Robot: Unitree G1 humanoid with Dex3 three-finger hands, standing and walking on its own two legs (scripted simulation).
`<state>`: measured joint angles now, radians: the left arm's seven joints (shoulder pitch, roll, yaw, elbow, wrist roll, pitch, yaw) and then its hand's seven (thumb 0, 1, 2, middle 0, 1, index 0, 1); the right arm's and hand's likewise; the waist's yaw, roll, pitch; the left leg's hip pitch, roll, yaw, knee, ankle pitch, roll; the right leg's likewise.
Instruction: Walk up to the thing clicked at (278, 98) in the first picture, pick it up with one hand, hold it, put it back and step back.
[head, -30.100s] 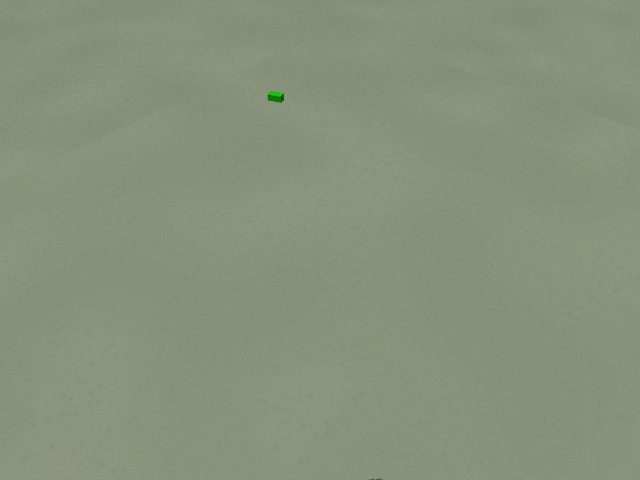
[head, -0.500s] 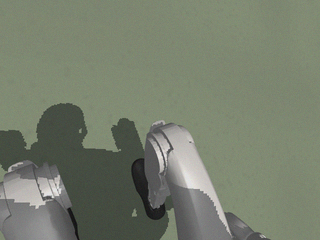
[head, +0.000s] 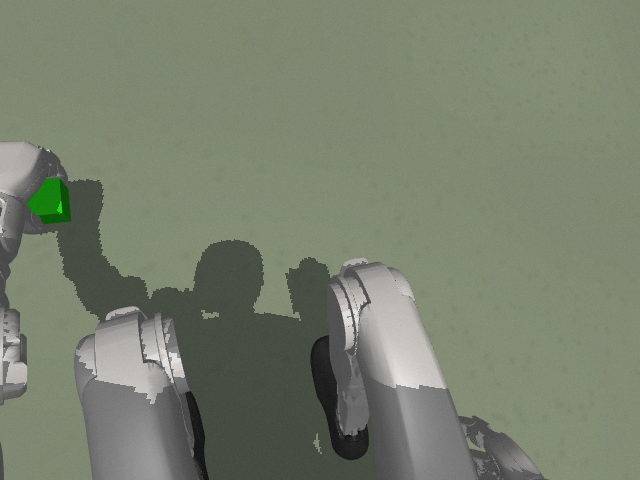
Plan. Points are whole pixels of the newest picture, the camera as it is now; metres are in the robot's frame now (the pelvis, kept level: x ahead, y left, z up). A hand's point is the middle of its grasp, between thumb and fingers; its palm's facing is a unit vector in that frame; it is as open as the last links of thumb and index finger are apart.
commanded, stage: settle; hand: left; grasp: from above
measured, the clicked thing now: (26, 203) +0.48 +0.30 -0.19
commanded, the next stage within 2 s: lift in 0.10 s
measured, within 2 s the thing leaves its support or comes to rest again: neither
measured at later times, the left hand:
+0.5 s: hand out of the picture +0.45 +0.30 -0.09, palm faces -0.47 -0.05 -0.88, open 7.6 cm
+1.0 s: hand out of the picture +0.38 +0.30 +0.08, palm faces -0.43 -0.08 -0.90, open 7.6 cm
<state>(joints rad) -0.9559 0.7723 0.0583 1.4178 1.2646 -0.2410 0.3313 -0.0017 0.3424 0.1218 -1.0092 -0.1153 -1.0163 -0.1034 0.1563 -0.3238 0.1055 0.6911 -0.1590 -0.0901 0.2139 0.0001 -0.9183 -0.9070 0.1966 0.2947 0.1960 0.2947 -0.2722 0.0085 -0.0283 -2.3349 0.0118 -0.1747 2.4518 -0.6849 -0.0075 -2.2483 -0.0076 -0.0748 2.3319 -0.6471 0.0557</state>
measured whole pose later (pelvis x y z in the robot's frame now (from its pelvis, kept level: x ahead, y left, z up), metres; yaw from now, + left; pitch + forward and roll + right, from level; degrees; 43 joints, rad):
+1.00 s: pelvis +0.00 +0.00 +0.16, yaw +6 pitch +30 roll -5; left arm -0.53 0.58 -0.05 0.73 1.04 -0.11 0.03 0.00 0.37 0.15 -0.96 -0.17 -0.96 -0.17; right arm 0.16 -0.27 -0.02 0.64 0.00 0.05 0.04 0.00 -0.91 -0.91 0.20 0.30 0.20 0.30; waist -0.10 0.05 -0.18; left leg -1.82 0.03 -0.07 1.92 -0.63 0.01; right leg -1.77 -0.03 -0.03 1.84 -0.60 0.05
